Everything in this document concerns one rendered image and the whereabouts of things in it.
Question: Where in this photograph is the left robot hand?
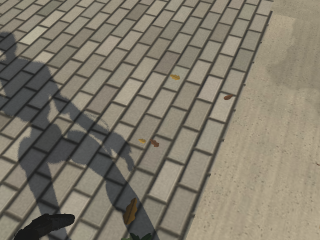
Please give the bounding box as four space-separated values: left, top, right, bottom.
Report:
13 213 75 240

